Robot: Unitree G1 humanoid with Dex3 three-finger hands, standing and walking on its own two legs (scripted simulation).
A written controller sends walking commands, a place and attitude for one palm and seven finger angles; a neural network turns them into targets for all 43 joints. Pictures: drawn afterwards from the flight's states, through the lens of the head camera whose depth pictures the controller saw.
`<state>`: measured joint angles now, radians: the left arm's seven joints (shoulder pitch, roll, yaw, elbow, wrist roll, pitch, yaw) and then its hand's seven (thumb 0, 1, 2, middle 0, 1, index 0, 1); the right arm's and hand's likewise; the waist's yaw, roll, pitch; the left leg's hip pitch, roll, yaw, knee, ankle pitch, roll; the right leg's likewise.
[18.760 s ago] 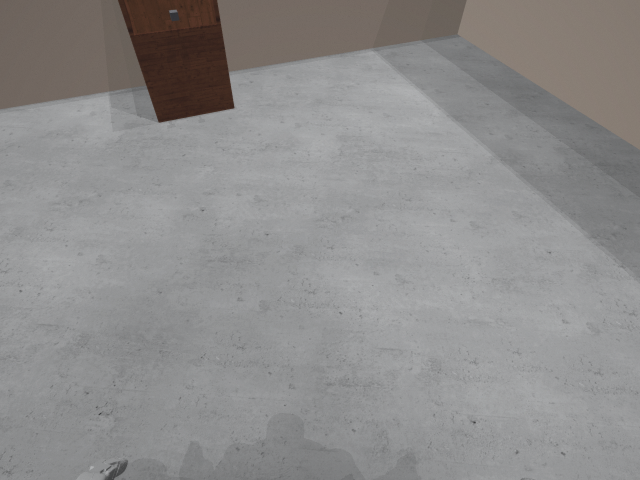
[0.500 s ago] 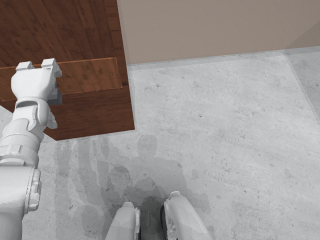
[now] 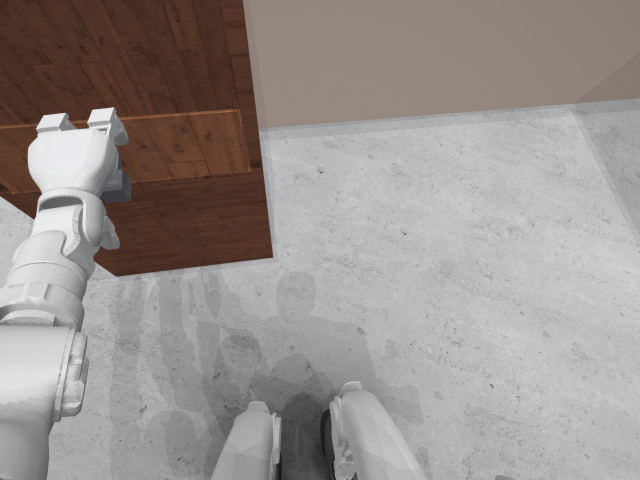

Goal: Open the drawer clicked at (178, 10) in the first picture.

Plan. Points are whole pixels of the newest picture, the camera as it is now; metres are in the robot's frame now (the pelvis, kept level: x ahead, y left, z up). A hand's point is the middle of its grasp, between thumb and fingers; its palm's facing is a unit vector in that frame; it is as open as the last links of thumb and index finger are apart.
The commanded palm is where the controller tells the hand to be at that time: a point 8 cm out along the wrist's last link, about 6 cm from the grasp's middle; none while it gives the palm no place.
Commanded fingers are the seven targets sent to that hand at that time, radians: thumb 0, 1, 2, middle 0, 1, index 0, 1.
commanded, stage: re-aim the fingers above the handle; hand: left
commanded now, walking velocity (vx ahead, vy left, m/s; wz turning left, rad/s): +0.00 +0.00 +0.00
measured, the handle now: (115, 175) +0.55 +0.28 -0.10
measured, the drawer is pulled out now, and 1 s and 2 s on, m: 0.00 0.00 0.00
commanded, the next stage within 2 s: lower the fingers behind the handle in 1.10 s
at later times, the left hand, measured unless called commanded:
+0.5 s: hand (88, 186) +0.49 +0.28 -0.04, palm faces -0.04 -0.01 -1.00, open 13.8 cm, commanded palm +0.49 +0.26 +0.02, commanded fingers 0.00 -0.50 0.30 -0.30 -1.20 -0.30 -1.20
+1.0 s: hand (94, 191) +0.49 +0.27 -0.04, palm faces -0.05 -0.02 -1.00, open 13.8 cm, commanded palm +0.49 +0.26 +0.02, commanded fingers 0.00 -0.50 0.30 -0.30 -1.20 -0.30 -1.20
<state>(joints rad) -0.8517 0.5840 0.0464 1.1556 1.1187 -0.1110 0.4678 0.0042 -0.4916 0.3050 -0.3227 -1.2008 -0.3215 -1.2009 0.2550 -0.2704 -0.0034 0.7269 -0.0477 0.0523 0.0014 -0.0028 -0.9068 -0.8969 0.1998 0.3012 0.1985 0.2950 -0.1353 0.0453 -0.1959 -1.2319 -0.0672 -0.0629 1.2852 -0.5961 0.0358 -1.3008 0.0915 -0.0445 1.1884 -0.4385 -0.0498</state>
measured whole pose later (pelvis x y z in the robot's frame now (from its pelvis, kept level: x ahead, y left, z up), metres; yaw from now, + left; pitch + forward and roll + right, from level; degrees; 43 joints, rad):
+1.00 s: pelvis +0.00 +0.01 +0.00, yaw +0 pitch +32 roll -3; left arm -0.81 0.57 0.04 1.11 1.12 -0.14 0.49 0.00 -0.49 0.31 -0.32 -1.20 -0.32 -1.20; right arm 0.28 -0.27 -0.02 0.74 -0.05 0.05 0.01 0.00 -0.91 -0.90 0.20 0.30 0.20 0.30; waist -0.11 0.06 -0.19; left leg -1.24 -0.07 -0.06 1.30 -0.61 0.04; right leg -1.31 0.09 -0.05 1.20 -0.45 -0.04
